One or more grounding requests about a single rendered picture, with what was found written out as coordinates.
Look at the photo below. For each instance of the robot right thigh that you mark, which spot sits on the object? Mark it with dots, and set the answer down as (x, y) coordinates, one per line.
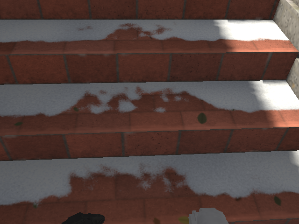
(207, 216)

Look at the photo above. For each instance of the robot left hand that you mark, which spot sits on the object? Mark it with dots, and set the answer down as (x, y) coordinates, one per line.
(89, 218)

